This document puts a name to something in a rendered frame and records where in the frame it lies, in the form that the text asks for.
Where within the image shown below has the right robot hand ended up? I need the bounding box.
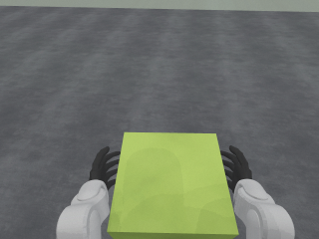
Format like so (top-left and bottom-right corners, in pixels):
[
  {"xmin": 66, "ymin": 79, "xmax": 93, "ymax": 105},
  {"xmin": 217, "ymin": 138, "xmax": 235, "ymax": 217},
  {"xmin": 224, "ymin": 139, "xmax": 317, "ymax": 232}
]
[{"xmin": 220, "ymin": 145, "xmax": 252, "ymax": 194}]

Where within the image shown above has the carton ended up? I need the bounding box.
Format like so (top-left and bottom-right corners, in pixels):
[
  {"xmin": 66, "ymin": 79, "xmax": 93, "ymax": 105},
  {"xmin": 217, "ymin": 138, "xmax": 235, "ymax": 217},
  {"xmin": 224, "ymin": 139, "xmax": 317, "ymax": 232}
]
[{"xmin": 107, "ymin": 132, "xmax": 239, "ymax": 239}]

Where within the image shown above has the left robot hand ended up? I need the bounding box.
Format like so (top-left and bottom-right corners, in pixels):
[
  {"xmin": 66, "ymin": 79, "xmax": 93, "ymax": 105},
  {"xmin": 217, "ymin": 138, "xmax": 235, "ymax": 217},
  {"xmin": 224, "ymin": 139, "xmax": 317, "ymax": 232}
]
[{"xmin": 89, "ymin": 146, "xmax": 121, "ymax": 190}]

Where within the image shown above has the right robot forearm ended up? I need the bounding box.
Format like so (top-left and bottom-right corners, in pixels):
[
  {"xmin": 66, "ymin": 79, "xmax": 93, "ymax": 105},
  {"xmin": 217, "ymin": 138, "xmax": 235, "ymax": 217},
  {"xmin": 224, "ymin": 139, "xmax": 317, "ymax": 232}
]
[{"xmin": 233, "ymin": 178, "xmax": 295, "ymax": 239}]

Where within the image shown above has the left robot forearm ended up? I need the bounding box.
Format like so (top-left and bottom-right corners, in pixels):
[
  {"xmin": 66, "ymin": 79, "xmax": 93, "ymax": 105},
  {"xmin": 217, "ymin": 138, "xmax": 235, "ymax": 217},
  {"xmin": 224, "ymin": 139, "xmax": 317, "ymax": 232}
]
[{"xmin": 56, "ymin": 179, "xmax": 110, "ymax": 239}]

